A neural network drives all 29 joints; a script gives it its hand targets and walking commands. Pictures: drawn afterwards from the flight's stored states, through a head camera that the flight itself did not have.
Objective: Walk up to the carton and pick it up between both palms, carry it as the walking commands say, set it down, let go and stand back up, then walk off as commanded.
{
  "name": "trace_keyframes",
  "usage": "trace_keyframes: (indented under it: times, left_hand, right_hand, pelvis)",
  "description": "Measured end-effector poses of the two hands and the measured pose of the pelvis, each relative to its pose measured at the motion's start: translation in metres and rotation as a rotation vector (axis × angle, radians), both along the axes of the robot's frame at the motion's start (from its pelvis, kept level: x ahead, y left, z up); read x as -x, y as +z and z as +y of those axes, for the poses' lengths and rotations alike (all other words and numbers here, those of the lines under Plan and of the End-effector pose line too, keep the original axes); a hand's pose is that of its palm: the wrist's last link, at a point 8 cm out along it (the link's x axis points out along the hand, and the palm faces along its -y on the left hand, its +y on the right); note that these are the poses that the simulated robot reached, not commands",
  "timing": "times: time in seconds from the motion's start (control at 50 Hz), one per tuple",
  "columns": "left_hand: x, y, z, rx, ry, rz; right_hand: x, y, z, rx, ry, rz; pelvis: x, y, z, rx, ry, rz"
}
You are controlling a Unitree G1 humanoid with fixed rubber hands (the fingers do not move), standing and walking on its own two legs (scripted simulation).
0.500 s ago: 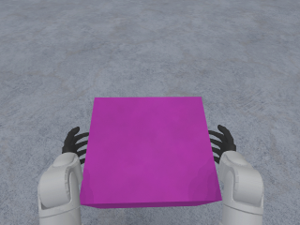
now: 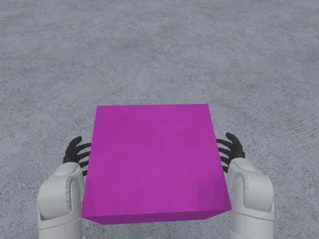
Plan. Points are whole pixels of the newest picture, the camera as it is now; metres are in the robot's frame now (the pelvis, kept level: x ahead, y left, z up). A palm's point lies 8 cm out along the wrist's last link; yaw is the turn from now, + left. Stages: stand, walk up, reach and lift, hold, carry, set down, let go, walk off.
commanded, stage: carry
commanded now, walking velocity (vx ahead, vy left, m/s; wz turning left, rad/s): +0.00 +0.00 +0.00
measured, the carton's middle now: (154, 165) +0.31 +0.02 -0.01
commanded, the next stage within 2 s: hold in 1.68 s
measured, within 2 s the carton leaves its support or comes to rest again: neither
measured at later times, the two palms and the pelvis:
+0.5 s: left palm (84, 167) +0.25 +0.17 +0.08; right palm (251, 173) +0.25 -0.19 +0.09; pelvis -0.02 -0.01 +0.00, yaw -1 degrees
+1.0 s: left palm (93, 171) +0.24 +0.16 +0.08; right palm (258, 174) +0.25 -0.21 +0.08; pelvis -0.02 -0.03 +0.00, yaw +0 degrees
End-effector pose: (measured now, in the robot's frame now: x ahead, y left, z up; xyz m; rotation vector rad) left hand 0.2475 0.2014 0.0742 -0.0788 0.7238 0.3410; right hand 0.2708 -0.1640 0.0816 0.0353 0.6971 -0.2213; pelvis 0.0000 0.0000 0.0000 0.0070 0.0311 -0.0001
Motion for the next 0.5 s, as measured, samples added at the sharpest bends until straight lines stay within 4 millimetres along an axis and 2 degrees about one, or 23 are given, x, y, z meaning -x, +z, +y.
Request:
trace_keyframes:
  times: [0.14,0.32,0.5]
  left_hand:
    - [0.005,0.004,0.005,0.006,-0.012,-0.016]
    - [-0.002,0.009,-0.012,-0.006,-0.076,-0.021]
    - [0.001,0.010,-0.027,-0.019,-0.077,-0.014]
  right_hand:
    - [0.009,0.007,0.005,0.013,-0.008,-0.016]
    - [0.023,0.010,-0.013,0.016,-0.054,-0.020]
    - [0.025,0.007,-0.028,0.008,-0.052,-0.012]
  pelvis:
    - [0.007,0.001,0.009,0.008,-0.001,-0.002]
    - [0.013,0.002,0.007,0.006,-0.006,-0.003]
    - [0.016,0.002,-0.005,0.007,-0.009,-0.003]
